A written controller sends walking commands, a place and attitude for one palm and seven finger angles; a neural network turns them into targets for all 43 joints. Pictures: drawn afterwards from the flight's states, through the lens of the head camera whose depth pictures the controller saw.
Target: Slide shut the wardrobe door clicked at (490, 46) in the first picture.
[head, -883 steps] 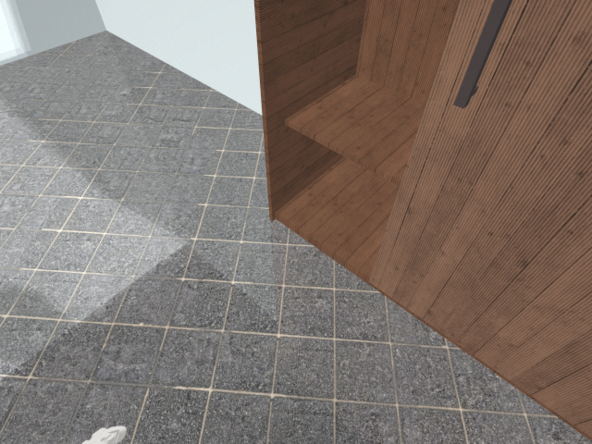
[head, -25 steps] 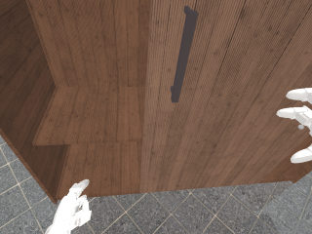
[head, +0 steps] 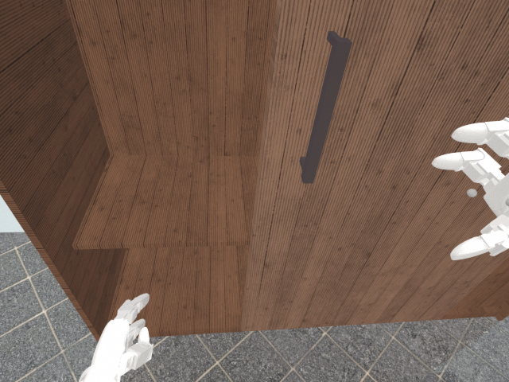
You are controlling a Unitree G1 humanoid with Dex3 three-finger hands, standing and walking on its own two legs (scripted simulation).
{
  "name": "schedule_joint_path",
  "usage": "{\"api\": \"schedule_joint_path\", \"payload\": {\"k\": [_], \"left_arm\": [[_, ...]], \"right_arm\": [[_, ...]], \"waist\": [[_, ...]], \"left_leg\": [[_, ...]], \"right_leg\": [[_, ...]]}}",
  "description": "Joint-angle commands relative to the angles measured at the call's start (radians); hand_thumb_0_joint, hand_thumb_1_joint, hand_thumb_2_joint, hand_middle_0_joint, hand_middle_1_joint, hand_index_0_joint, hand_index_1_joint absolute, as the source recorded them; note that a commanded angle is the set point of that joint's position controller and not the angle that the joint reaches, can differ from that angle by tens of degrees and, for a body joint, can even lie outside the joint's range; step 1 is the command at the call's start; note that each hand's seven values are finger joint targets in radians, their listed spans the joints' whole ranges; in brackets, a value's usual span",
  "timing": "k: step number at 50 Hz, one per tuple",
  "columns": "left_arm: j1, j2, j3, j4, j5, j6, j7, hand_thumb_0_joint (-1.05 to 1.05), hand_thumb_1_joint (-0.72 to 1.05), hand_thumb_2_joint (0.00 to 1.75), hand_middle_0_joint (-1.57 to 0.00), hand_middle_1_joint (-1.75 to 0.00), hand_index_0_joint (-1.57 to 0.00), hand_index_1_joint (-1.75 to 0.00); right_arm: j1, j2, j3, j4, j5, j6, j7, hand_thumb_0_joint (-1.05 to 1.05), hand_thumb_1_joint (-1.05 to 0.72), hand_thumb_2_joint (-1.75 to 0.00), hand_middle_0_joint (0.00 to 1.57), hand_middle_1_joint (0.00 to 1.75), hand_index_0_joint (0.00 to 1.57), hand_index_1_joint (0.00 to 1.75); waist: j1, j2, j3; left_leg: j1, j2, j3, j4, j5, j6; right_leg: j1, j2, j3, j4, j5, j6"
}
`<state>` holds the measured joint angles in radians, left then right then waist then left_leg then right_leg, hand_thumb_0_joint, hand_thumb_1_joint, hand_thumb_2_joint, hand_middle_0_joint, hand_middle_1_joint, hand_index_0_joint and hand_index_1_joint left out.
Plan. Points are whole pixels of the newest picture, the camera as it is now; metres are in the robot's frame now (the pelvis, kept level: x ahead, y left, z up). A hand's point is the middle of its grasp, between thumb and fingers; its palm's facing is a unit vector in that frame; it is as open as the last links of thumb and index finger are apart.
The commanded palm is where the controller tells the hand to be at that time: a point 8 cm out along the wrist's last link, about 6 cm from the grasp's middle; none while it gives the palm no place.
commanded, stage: move the hooked fingers beside the handle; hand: right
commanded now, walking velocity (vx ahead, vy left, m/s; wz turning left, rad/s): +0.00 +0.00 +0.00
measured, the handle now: (318, 115) +0.49 -0.09 +0.22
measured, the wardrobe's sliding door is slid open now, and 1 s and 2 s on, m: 0.51 0.51 0.51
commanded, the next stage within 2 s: none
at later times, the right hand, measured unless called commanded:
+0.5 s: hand (442, 156) +0.36 -0.23 +0.25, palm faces +0.01 +1.00 -0.08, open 14.0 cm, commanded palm +0.32 -0.26 +0.23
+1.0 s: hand (376, 148) +0.40 -0.16 +0.22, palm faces -0.11 +0.99 -0.02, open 14.0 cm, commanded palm +0.39 -0.22 +0.23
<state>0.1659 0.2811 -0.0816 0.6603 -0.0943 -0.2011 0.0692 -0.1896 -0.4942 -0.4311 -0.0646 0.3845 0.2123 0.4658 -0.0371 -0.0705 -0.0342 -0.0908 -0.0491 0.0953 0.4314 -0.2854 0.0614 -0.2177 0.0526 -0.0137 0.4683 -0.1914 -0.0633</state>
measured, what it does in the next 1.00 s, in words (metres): stands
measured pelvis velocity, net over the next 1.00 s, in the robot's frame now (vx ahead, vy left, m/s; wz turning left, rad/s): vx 0.01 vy -0.01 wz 0.01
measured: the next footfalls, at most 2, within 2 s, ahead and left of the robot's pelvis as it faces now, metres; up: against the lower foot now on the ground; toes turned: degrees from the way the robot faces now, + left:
none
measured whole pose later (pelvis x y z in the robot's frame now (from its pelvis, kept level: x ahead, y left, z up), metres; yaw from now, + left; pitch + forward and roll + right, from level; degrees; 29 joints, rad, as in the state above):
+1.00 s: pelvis +0.01 -0.01 +0.00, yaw +1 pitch -1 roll +0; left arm 0.19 0.28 -0.06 0.67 -0.09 -0.11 0.06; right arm -0.57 -0.35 -0.22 0.31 0.27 0.27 0.24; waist 0.00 -0.06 -0.01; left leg -0.12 -0.03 0.07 0.42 -0.29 0.05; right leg -0.23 0.07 -0.03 0.43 -0.19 -0.08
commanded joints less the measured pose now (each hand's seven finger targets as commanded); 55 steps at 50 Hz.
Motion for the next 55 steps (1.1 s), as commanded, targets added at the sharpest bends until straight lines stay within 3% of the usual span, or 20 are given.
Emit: {"api": "schedule_joint_path", "payload": {"k": [1, 3, 7, 11, 14, 17, 21, 24, 27, 28, 31, 32, 33, 37, 40, 42, 46, 50, 52, 55], "left_arm": [[-0.154, 0.122, 0.047, -0.153, -0.005, -0.023, -0.004, 0.00, 0.90, 0.90, -0.20, -0.30, -0.20, -0.30], [-0.150, 0.133, 0.051, -0.176, -0.017, -0.004, -0.014, 0.00, 0.90, 0.90, -0.20, -0.30, -0.20, -0.30], [-0.167, 0.131, 0.053, -0.211, -0.036, 0.004, -0.012, 0.00, 0.90, 0.90, -0.20, -0.30, -0.20, -0.30], [-0.186, 0.120, 0.048, -0.220, -0.024, -0.033, 0.008, 0.00, 0.90, 0.90, -0.20, -0.30, -0.20, -0.30], [-0.161, 0.111, 0.046, -0.182, -0.002, -0.044, 0.015, 0.00, 0.90, 0.90, -0.20, -0.30, -0.20, -0.30], [-0.138, 0.114, 0.047, -0.139, 0.002, -0.029, 0.012, 0.00, 0.90, 0.90, -0.20, -0.30, -0.20, -0.30], [-0.131, 0.132, 0.049, -0.153, -0.018, 0.011, 0.003, 0.00, 0.90, 0.90, -0.20, -0.30, -0.20, -0.30], [-0.128, 0.142, 0.061, -0.189, -0.029, 0.027, -0.007, 0.00, 0.90, 0.90, -0.20, -0.30, -0.20, -0.30], [-0.146, 0.122, 0.056, -0.211, -0.023, 0.020, -0.006, 0.00, 0.90, 0.90, -0.20, -0.30, -0.20, -0.30], [-0.153, 0.122, 0.058, -0.219, -0.021, 0.010, -0.007, 0.00, 0.90, 0.90, -0.20, -0.30, -0.20, -0.30], [-0.143, 0.114, 0.054, -0.200, -0.004, -0.006, 0.002, 0.00, 0.90, 0.90, -0.20, -0.30, -0.20, -0.30], [-0.138, 0.110, 0.050, -0.184, 0.000, -0.004, 0.002, 0.00, 0.90, 0.90, -0.20, -0.30, -0.20, -0.30], [-0.130, 0.110, 0.053, -0.176, 0.002, -0.006, -0.001, 0.00, 0.90, 0.90, -0.20, -0.30, -0.20, -0.30], [-0.094, 0.127, 0.063, -0.131, -0.005, 0.030, 0.000, 0.00, 0.90, 0.90, -0.20, -0.30, -0.20, -0.30], [-0.097, 0.129, 0.065, -0.154, -0.014, 0.052, -0.003, 0.00, 0.90, 0.90, -0.20, -0.30, -0.20, -0.30], [-0.098, 0.122, 0.069, -0.164, -0.011, 0.053, -0.005, 0.00, 0.90, 0.90, -0.20, -0.30, -0.20, -0.30], [-0.109, 0.120, 0.067, -0.167, 0.001, 0.038, 0.000, 0.00, 0.90, 0.90, -0.20, -0.30, -0.20, -0.30], [-0.075, 0.116, 0.065, -0.121, 0.015, 0.041, -0.001, 0.00, 0.90, 0.90, -0.20, -0.30, -0.20, -0.30], [-0.064, 0.117, 0.066, -0.115, 0.018, 0.055, -0.005, 0.00, 0.90, 0.90, -0.20, -0.30, -0.20, -0.30], [-0.043, 0.119, 0.070, -0.104, 0.010, 0.077, -0.009, 0.00, 0.90, 0.90, -0.20, -0.30, -0.20, -0.30]], "right_arm": [[-0.304, -0.370, -0.214, 0.078, -0.015, 0.029, -0.071, 0.00, 0.50, -0.30, 0.30, 1.20, 0.30, 1.20], [-0.246, -0.301, -0.126, 0.131, -0.035, 0.080, -0.039, 0.00, 0.50, -0.30, 0.30, 1.20, 0.30, 1.20], [-0.371, -0.167, 0.056, 0.076, -0.011, 0.093, 0.031, 0.00, 0.50, -0.30, 0.30, 1.20, 0.30, 1.20], [-0.624, -0.314, -0.048, -0.176, 0.000, -0.046, 0.012, 0.00, 0.50, -0.30, 0.30, 1.20, 0.30, 1.20], [-0.647, -0.398, -0.161, -0.186, -0.011, -0.124, -0.068, 0.00, 0.50, -0.30, 0.30, 1.20, 0.30, 1.20], [-0.601, -0.378, -0.166, 0.011, -0.038, -0.090, -0.124, 0.00, 0.50, -0.30, 0.30, 1.20, 0.30, 1.20], [-0.529, -0.236, -0.004, 0.280, -0.070, 0.067, -0.107, 0.00, 0.50, -0.30, 0.30, 1.20, 0.30, 1.20], [-0.515, -0.202, 0.051, 0.260, -0.073, 0.102, -0.065, 0.00, 0.50, -0.30, 0.30, 1.20, 0.30, 1.20], [-0.646, -0.191, 0.069, 0.076, -0.045, 0.016, -0.055, 0.00, 0.50, -0.30, 0.30, 1.20, 0.30, 1.20], [-0.660, -0.248, 0.000, 0.024, -0.042, -0.018, -0.064, 0.00, 0.50, -0.30, 0.30, 1.20, 0.30, 1.20], [-0.788, -0.293, -0.055, -0.084, -0.039, -0.101, -0.107, 0.00, 0.50, -0.30, 0.30, 1.20, 0.30, 1.20], [-0.795, -0.283, -0.037, -0.102, -0.043, -0.114, -0.128, 0.00, 0.50, -0.30, 0.30, 1.20, 0.30, 1.20], [-0.746, -0.270, -0.057, -0.018, -0.055, -0.100, -0.149, 0.00, 0.50, -0.30, 0.30, 1.20, 0.30, 1.20], [-0.692, -0.191, 0.028, 0.224, -0.098, 0.005, -0.192, 0.00, 0.50, -0.30, 0.30, 1.20, 0.30, 1.20], [-0.699, -0.115, 0.127, 0.272, -0.117, 0.079, -0.190, 0.00, 0.50, -0.30, 0.30, 1.20, 0.30, 1.20], [-0.737, -0.048, 0.181, 0.215, -0.104, 0.064, -0.188, 0.00, 0.50, -0.30, 0.30, 1.20, 0.30, 1.20], [-0.918, -0.112, 0.117, 0.077, -0.089, -0.029, -0.213, 0.00, 0.50, -0.30, 0.30, 1.20, 0.30, 1.20], [-0.978, -0.111, 0.105, 0.146, -0.114, -0.068, -0.282, 0.00, 0.50, -0.30, 0.30, 1.20, 0.30, 1.20], [-0.929, -0.102, 0.118, 0.194, -0.140, -0.050, -0.307, 0.00, 0.50, -0.30, 0.30, 1.20, 0.30, 1.20], [-0.912, -0.032, 0.175, 0.343, -0.159, 0.011, -0.322, 0.00, 0.50, -0.30, 0.30, 1.20, 0.30, 1.20]], "waist": [[-0.020, -0.031, -0.065], [-0.011, -0.010, -0.043], [0.036, 0.084, -0.110], [0.031, 0.024, -0.291], [0.018, -0.021, -0.306], [0.004, -0.050, -0.210], [0.020, 0.016, -0.064], [0.024, 0.066, -0.155], [0.037, 0.101, -0.250], [0.020, 0.077, -0.303], [0.021, 0.011, -0.380], [0.023, -0.027, -0.357], [0.019, -0.006, -0.310], [0.030, 0.015, -0.143], [0.044, 0.024, -0.148], [0.051, 0.075, -0.201], [0.050, 0.064, -0.333], [0.057, 0.037, -0.304], [0.043, 0.017, -0.282], [0.060, 0.038, -0.207]], "left_leg": [[-0.132, 0.051, -0.064, -0.088, 0.247, -0.036], [-0.146, 0.057, -0.077, -0.086, 0.290, -0.047], [-0.174, 0.068, -0.104, -0.074, 0.257, -0.076], [-0.136, 0.060, -0.115, -0.065, 0.242, -0.060], [-0.099, 0.049, -0.098, -0.074, 0.226, -0.039], [-0.099, 0.052, -0.086, -0.086, 0.215, -0.032], [-0.167, 0.058, -0.087, -0.091, 0.215, -0.044], [-0.141, 0.064, -0.097, -0.070, 0.306, -0.057], [-0.106, 0.064, -0.096, -0.051, 0.347, -0.052], [-0.099, 0.054, -0.097, -0.048, 0.356, -0.046], [-0.078, 0.047, -0.089, -0.040, 0.362, -0.036], [-0.084, 0.049, -0.087, -0.048, 0.344, -0.030], [-0.110, 0.042, -0.087, -0.056, 0.332, -0.032], [-0.144, 0.048, -0.078, -0.081, 0.275, -0.029], [-0.166, 0.049, -0.076, -0.077, 0.275, -0.031], [-0.144, 0.049, -0.070, -0.073, 0.293, -0.027], [-0.130, 0.041, -0.077, -0.060, 0.321, -0.026], [-0.150, 0.036, -0.072, -0.072, 0.284, -0.023], [-0.124, 0.040, -0.073, -0.076, 0.287, -0.018], [-0.154, 0.038, -0.072, -0.090, 0.273, -0.022]], "right_leg": [[0.112, -0.039, 0.095, -0.053, 0.128, 0.019], [0.096, -0.036, 0.081, -0.032, 0.139, 0.019], [0.130, -0.040, 0.089, 0.003, 0.092, 0.005], [0.241, -0.026, 0.103, 0.013, 0.112, -0.006], [0.249, -0.031, 0.103, -0.009, 0.127, -0.003], [0.190, -0.033, 0.096, -0.034, 0.108, 0.009], [0.104, -0.034, 0.093, -0.050, 0.064, 0.012], [0.133, -0.031, 0.082, -0.015, 0.122, 0.003], [0.184, -0.031, 0.085, 0.003, 0.165, -0.006], [0.223, -0.028, 0.086, 0.004, 0.188, -0.007], [0.303, -0.030, 0.091, -0.005, 0.251, -0.007], [0.302, -0.033, 0.090, -0.007, 0.253, -0.002], [0.284, -0.036, 0.091, -0.011, 0.234, -0.001], [0.177, -0.040, 0.083, -0.042, 0.153, 0.009], [0.185, -0.041, 0.088, -0.045, 0.151, 0.010], [0.216, -0.044, 0.097, -0.036, 0.179, 0.006], [0.329, -0.046, 0.107, -0.034, 0.253, 0.004], [0.339, -0.057, 0.111, -0.051, 0.251, 0.015], [0.306, -0.056, 0.101, -0.059, 0.260, 0.020], [0.260, -0.057, 0.096, -0.071, 0.216, 0.021]]}}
